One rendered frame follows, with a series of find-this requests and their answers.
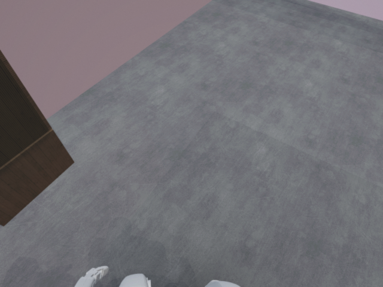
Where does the cupboard door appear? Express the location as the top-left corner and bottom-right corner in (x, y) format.
(0, 59), (49, 167)

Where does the robot left thigh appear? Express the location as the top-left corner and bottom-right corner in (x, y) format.
(119, 274), (151, 287)

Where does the left robot hand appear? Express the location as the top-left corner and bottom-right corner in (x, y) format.
(74, 266), (108, 287)

